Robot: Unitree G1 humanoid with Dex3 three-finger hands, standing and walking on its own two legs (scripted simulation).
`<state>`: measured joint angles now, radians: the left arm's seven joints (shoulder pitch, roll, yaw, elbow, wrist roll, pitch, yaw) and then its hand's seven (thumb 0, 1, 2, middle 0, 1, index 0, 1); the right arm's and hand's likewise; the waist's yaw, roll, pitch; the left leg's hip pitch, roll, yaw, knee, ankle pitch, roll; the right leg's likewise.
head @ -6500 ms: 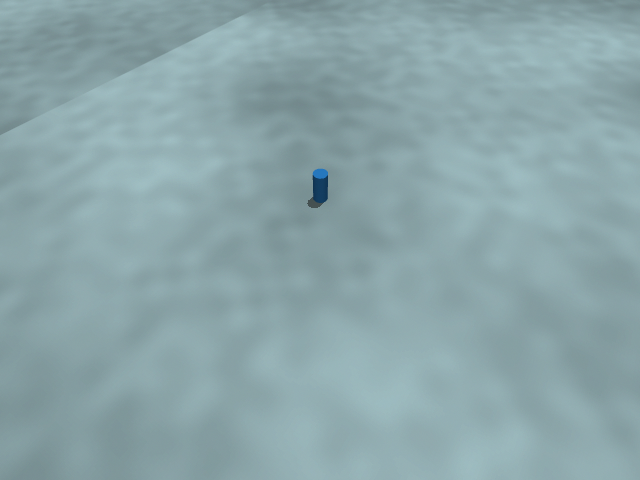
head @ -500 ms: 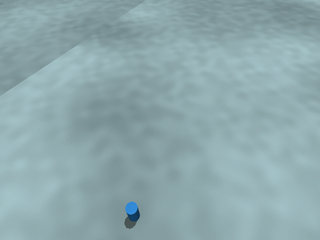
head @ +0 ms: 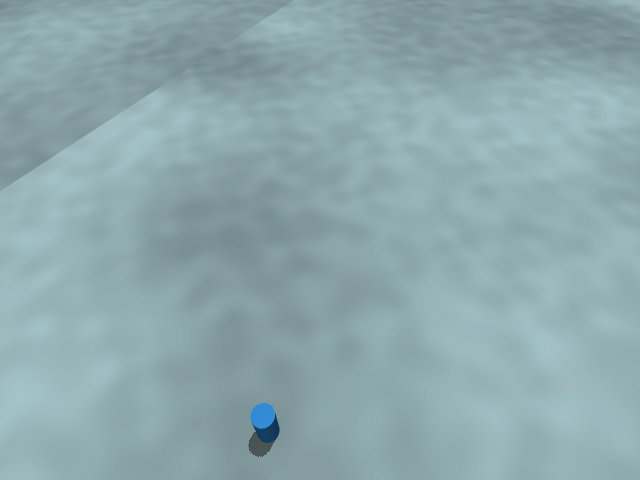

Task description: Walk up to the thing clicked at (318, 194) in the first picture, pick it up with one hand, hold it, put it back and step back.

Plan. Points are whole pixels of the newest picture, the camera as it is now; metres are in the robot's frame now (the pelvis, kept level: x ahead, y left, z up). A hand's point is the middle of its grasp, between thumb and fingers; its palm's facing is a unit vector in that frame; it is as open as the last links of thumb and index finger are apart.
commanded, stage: stand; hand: left
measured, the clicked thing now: (265, 423) +0.39 +0.17 -0.71
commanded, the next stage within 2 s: go down in 0.70 s
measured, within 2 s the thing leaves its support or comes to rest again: neither
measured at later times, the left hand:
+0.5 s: hand out of the picture +0.08 +0.26 -0.15, palm faces -0.03 -0.94 -0.35, open 7.4 cm
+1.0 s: hand out of the picture +0.15 +0.25 -0.16, palm faces +0.03 -0.95 -0.32, open 10.1 cm
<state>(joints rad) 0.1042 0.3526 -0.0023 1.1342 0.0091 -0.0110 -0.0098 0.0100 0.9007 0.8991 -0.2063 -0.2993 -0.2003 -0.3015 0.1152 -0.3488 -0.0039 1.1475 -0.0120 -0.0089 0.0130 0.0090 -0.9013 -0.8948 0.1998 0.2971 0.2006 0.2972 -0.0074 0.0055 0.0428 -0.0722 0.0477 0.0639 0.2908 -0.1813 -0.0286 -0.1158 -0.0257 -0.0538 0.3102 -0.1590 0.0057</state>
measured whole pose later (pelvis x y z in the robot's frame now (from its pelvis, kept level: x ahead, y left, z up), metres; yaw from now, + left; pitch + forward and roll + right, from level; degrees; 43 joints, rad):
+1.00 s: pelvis -0.01 +0.00 -0.01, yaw +1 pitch +4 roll +0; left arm -0.05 0.33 0.14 1.07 0.06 -0.02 -0.03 0.01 0.61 0.61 -0.09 -0.16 -0.08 -0.16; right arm 0.20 -0.28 -0.02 0.84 0.03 -0.04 -0.02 0.01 -0.92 -0.90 0.20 0.30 0.20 0.30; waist -0.02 -0.01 0.04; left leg -0.32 0.04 0.04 0.50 -0.25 -0.02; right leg -0.35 -0.04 -0.06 0.50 -0.23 0.00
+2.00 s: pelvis -0.03 +0.02 -0.13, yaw +2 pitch +22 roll -3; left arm 0.13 0.38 0.27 0.51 -0.02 0.07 -0.16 0.00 -0.45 0.10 -0.07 -0.07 -0.06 -0.08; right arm 0.21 -0.25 0.00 0.55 0.00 -0.22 -0.07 0.01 -0.82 -0.87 0.20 0.30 0.20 0.30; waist -0.05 -0.01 -0.15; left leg -1.11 0.05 -0.02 1.32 -0.59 0.00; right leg -1.09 -0.07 -0.08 1.26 -0.54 0.02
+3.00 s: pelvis -0.10 +0.02 -0.36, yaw -1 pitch +33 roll -5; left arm -0.59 0.75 0.63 1.04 -0.12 -0.40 -0.65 -0.01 -0.54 0.10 -0.03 -0.09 -0.03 -0.08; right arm 0.13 -0.33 0.07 0.68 -0.02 -0.17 -0.01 0.01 -0.88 -0.89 0.20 0.30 0.20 0.30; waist -0.12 -0.01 -0.13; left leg -2.00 0.04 -0.08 2.11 -0.70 0.01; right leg -1.97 -0.08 -0.07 2.03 -0.63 0.01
